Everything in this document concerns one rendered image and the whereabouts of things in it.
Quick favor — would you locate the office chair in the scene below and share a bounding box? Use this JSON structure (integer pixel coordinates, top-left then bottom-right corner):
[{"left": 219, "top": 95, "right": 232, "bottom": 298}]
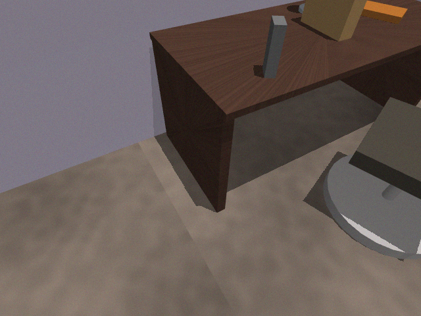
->
[{"left": 323, "top": 97, "right": 421, "bottom": 259}]

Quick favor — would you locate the desk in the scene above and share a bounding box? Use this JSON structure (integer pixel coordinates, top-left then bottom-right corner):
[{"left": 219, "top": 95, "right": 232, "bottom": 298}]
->
[{"left": 149, "top": 0, "right": 421, "bottom": 213}]

